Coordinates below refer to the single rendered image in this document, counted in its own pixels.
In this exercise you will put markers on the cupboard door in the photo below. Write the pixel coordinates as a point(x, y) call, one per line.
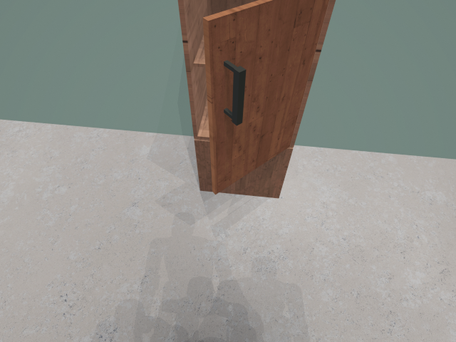
point(275, 41)

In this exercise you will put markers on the handle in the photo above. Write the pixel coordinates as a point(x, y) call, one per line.
point(238, 93)

